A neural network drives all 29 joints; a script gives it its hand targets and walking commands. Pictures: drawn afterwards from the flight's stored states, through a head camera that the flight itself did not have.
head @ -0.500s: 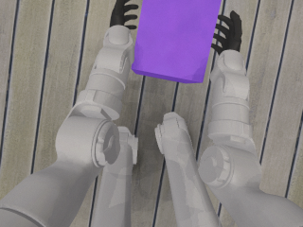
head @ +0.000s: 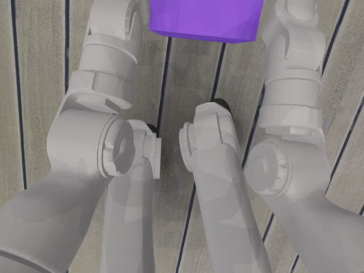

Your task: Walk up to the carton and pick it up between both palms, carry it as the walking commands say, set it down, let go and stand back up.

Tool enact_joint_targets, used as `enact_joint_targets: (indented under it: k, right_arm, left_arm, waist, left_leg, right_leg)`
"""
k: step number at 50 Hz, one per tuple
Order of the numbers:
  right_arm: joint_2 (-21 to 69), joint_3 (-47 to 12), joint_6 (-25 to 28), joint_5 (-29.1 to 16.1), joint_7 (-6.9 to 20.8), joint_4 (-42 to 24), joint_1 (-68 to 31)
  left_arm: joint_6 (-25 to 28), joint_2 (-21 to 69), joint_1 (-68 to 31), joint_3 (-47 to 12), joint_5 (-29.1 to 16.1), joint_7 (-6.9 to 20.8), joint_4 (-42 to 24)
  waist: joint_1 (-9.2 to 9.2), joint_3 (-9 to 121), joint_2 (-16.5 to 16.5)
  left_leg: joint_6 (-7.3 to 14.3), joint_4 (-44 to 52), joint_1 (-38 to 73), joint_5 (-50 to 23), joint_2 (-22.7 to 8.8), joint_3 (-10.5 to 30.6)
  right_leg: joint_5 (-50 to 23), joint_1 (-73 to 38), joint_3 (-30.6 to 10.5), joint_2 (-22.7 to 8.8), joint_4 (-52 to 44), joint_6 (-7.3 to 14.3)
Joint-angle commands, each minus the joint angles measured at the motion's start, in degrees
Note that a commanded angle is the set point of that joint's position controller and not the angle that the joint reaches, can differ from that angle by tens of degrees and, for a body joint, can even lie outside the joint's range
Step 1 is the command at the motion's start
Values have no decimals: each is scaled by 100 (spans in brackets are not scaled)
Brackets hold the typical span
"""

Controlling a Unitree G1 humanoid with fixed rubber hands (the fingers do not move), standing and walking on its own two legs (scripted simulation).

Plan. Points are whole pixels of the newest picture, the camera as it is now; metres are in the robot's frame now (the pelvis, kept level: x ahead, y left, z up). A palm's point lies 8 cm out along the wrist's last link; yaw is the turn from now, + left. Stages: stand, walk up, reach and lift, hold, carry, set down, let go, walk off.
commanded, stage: set down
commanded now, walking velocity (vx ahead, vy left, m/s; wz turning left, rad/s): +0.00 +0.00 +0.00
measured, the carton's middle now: out of the picture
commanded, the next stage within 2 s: none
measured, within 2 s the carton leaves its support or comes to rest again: rests again in 1.58 s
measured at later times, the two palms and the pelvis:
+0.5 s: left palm out of the picture +0.58 +0.00 -0.22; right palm out of the picture +0.52 -0.24 -0.21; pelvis +0.02 +0.00 -0.03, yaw +2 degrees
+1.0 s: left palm out of the picture +0.58 -0.01 -0.24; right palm out of the picture +0.50 -0.26 -0.24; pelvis +0.02 +0.00 -0.05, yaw +2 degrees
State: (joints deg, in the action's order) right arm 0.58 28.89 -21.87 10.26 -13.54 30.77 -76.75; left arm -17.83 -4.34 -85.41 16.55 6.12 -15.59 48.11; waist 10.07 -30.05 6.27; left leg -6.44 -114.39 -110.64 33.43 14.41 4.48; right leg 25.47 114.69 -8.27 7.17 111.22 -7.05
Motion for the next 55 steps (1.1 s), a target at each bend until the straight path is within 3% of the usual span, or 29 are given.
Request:
enact_joint_targets:
  k: [1,3,5,6,9,10,13,16,17,19,25,26,29,30,31,34,37,38,39,41,42,43,44,46,47,48,53,54,55]
  right_arm:
    - [4319,-2820,440,-560,2062,-105,-4736]
    - [3770,-2900,530,-527,2107,-260,-4917]
    - [4102,-2932,486,-638,2096,0,-4773]
    - [4290,-2807,363,-535,2110,448,-4425]
    - [4050,-3081,556,-916,2231,-154,-4969]
    - [4101,-2891,430,-770,2261,192,-4739]
    - [3968,-2999,578,-781,2349,44,-4850]
    - [3620,-3368,746,-1239,2341,-472,-5370]
    - [3488,-2898,660,-933,2358,479,-4721]
    - [3461,-2873,757,-940,2419,274,-4924]
    - [3002,-2353,812,-713,2333,1109,-3853]
    - [3044,-2170,813,-743,2357,1124,-3761]
    - [2713,-2231,899,-907,2462,703,-4148]
    - [2614,-2140,863,-889,2483,809,-4207]
    - [2981,-2132,829,-904,2496,858,-4131]
    - [2584,-2181,939,-1049,2518,414,-4320]
    - [2798,-2107,850,-935,2613,1295,-3791]
    - [3092,-2192,850,-935,2596,1129,-4150]
    - [3168,-2142,875,-922,2601,940,-4036]
    - [2974,-2150,895,-966,2622,1126,-4159]
    - [2855,-2358,959,-1111,2622,535,-4447]
    - [3071,-2222,818,-1016,2641,1164,-4197]
    - [3176,-2489,824,-1197,2622,1232,-4582]
    - [2840,-2418,934,-1058,2534,491,-4527]
    - [3103,-2536,931,-1130,2539,688,-4621]
    - [2949,-2361,935,-1103,2500,948,-4289]
    - [2732,-2033,996,-1050,2476,1214,-4385]
    - [2886,-2308,990,-1162,2510,986,-4697]
    - [2696,-2191,1035,-1179,2493,976,-4601]
  left_arm:
    - [278,5285,-4225,-2020,-488,1886,-105]
    - [186,5894,-3792,-1770,-414,1955,435]
    - [348,5569,-4324,-2239,-701,1908,7]
    - [301,5041,-4007,-1769,-374,1899,492]
    - [218,5324,-3424,-1784,-288,1962,659]
    - [299,5102,-3770,-1596,-428,1966,579]
    - [369,5015,-3508,-1374,-199,1970,873]
    - [491,5049,-3855,-2078,-470,1774,725]
    - [460,5006,-3659,-1968,-461,1805,1006]
    - [522,5275,-3978,-1835,-437,1852,525]
    - [792,5261,-4842,-2818,-1376,1803,-386]
    - [815,4845,-4978,-2884,-1323,1784,-545]
    - [729,5275,-4469,-2988,-1316,1659,-52]
    - [702,5211,-4658,-2962,-1365,1649,-259]
    - [804,4771,-4818,-2933,-1411,1691,-671]
    - [737,5202,-4222,-2831,-1342,1641,-41]
    - [800,5000,-4422,-2920,-1298,1617,-208]
    - [812,5034,-4336,-2686,-1278,1639,-115]
    - [847,5003,-4222,-2658,-1342,1666,-101]
    - [824,4683,-3963,-2392,-1014,1679,510]
    - [805,4742,-3587,-2167,-886,1686,540]
    - [887,4643,-4069,-2311,-993,1691,214]
    - [856,4494,-4006,-2101,-852,1714,553]
    - [904,4720,-4067,-2340,-1163,1820,108]
    - [947,4590,-4178,-2327,-1133,1789,363]
    - [1056,4218,-4589,-2488,-1292,1729,80]
    - [940,4253,-4560,-2409,-1090,1822,460]
    - [946,4515,-4361,-2334,-1059,1813,263]
    - [1053,4029,-4802,-2452,-1218,1796,44]
  waist:
    - [702,10620,-406]
    - [566,10560,-194]
    - [830,10964,-459]
    - [497,9963,-681]
    - [192,10553,-270]
    - [472,10071,-711]
    - [37,9487,-479]
    - [367,10238,-56]
    - [657,9079,-5]
    - [407,8902,179]
    - [1671,9416,584]
    - [1509,9432,958]
    - [1778,9964,1020]
    - [1574,9680,1338]
    - [1708,9408,634]
    - [1578,9573,799]
    - [1674,9222,882]
    - [1338,8829,718]
    - [1490,8984,541]
    - [1264,8614,389]
    - [751,8671,738]
    - [1041,8525,443]
    - [651,7973,362]
    - [1061,8077,569]
    - [843,8217,248]
    - [1223,8186,322]
    - [1188,7612,667]
    - [868,7635,699]
    - [1148,7656,517]
  left_leg:
    - [427,837,1528,-259,-3,-883]
    - [386,786,1616,-583,16,-906]
    - [443,709,1609,-751,-93,-807]
    - [435,711,1049,-312,-9,-1030]
    - [521,644,1512,-847,-48,-1010]
    - [521,604,1110,-587,-5,-1041]
    - [620,534,777,-596,-19,-898]
    - [572,314,1840,-1126,-115,-769]
    - [551,419,1330,-773,-98,-684]
    - [516,266,1095,-873,-71,-845]
    - [353,-22,1643,-1743,-42,-526]
    - [337,20,1814,-1697,-42,-598]
    - [248,-107,3110,-2576,-138,-312]
    - [246,-84,2750,-2508,-108,-364]
    - [324,46,2371,-2326,-109,-347]
    - [282,-41,2647,-2673,-184,-303]
    - [242,-136,2709,-2388,-184,-298]
    - [325,11,1897,-2092,-76,-363]
    - [372,-16,1774,-2253,-133,-453]
    - [422,-34,1548,-1831,-143,-516]
    - [434,31,1669,-2002,-135,-540]
    - [485,-53,1613,-1759,-99,-509]
    - [551,-108,903,-1301,-89,-638]
    - [527,-148,883,-1598,-123,-571]
    - [552,-165,935,-1687,-28,-643]
    - [534,-269,697,-1465,-140,-613]
    - [514,-247,890,-1114,-187,-591]
    - [575,-182,817,-1208,-80,-530]
    - [548,-264,869,-1083,-195,-651]
  right_leg:
    - [-977,-4905,1380,-57,-994,307]
    - [-1072,-5000,1452,-120,-919,258]
    - [-1793,-5206,1480,-102,-670,236]
    - [-1288,-5042,1346,-109,-862,179]
    - [-1710,-4858,1477,-90,-681,86]
    - [-1493,-4822,1513,-109,-707,155]
    - [-1591,-4272,1359,-85,-475,169]
    - [-2053,-4098,1490,-114,-162,202]
    - [-1811,-3696,1426,-139,-209,293]
    - [-1679,-3570,1248,-124,-283,319]
    - [-2697,-3626,1510,-232,83,522]
    - [-2633,-3360,1504,-186,101,563]
    - [-2765,-2801,1591,-302,201,578]
    - [-2725,-2646,1403,-312,105,647]
    - [-2720,-2849,1592,-235,63,543]
    - [-2985,-3086,1495,-327,267,556]
    - [-2665,-2602,1469,-333,301,568]
    - [-2545,-2804,1335,-259,172,664]
    - [-2861,-3141,1344,-260,191,567]
    - [-2676,-3055,1376,-256,252,535]
    - [-2556,-3059,1287,-289,209,498]
    - [-2404,-2843,1356,-239,261,518]
    - [-2078,-2921,1154,-196,125,522]
    - [-2347,-2926,1282,-179,278,509]
    - [-2680,-3384,1166,-231,254,508]
    - [-2664,-3325,1117,-277,333,583]
    - [-2085,-2926,1177,-214,199,582]
    - [-2065,-2822,1200,-245,393,587]
    - [-2128,-2878,1132,-240,268,604]
